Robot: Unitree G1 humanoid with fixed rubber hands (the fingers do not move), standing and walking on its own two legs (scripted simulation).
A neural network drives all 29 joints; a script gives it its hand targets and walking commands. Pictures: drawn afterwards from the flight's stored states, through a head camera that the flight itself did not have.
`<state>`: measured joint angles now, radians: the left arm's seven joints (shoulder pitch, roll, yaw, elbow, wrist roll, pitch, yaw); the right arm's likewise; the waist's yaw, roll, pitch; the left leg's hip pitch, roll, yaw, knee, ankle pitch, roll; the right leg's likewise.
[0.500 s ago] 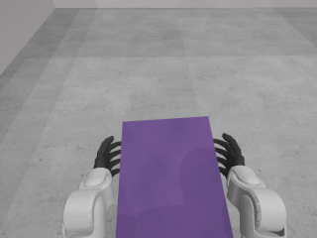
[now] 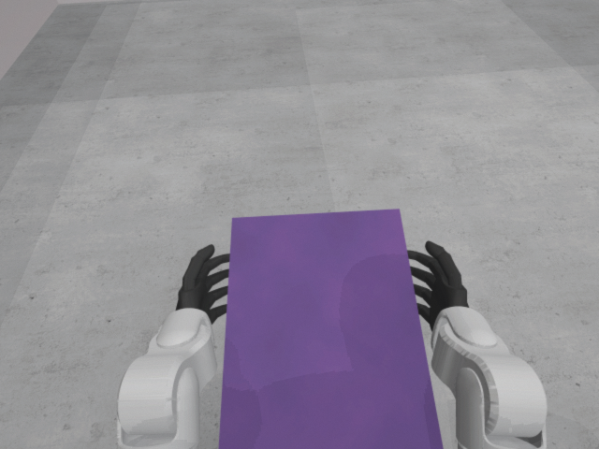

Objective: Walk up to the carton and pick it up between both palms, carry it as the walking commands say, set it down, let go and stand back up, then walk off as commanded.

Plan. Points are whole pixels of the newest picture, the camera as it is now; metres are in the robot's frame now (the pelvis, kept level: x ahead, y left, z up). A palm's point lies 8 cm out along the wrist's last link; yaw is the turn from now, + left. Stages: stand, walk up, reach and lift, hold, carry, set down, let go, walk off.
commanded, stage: carry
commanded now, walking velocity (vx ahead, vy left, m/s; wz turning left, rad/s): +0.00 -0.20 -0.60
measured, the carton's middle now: (321, 337) +0.25 +0.00 +0.01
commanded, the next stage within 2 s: none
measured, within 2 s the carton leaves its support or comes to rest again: neither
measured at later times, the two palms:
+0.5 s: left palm (440, 336) +0.23 -0.14 +0.05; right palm out of the picture +0.14 -0.40 +0.05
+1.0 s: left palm out of the picture +0.16 -0.39 +0.09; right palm out of the picture -0.01 -0.62 +0.08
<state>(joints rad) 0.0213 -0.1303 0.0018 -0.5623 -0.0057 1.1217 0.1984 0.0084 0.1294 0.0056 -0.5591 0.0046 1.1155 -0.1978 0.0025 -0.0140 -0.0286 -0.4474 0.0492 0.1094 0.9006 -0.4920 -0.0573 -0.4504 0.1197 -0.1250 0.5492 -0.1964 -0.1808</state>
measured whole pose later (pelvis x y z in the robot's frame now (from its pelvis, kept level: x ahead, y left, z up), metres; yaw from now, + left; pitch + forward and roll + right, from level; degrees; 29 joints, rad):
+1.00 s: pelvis -0.12 -0.36 -0.01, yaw -33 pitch +3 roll +0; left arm -0.06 -0.13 -0.02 -0.45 0.00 1.12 0.19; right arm 0.00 0.13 -0.04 -0.53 -0.03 1.12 -0.18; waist -0.01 0.04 -0.05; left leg -0.47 0.25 0.11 1.05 -0.65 -0.12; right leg -0.48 -0.01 -0.08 0.73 -0.31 -0.04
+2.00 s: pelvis -0.41 -0.55 +0.00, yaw -67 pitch +4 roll +0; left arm 0.04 -0.13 0.01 -0.53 0.00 1.10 0.22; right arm 0.01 0.13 0.01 -0.45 0.00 1.04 -0.17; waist 0.05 -0.11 -0.06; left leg -0.37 0.12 0.20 0.68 -0.37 -0.01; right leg -0.65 0.07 -0.07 1.13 -0.43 -0.02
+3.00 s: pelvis -0.72 -0.55 +0.00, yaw -89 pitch +2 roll -1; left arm -0.01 -0.13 0.01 -0.39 0.03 1.11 0.17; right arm -0.03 0.13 -0.02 -0.43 -0.01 1.16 -0.22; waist -0.05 0.04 -0.09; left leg -0.38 0.08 0.11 0.75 -0.45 -0.06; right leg -0.40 0.02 -0.08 0.64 -0.28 -0.04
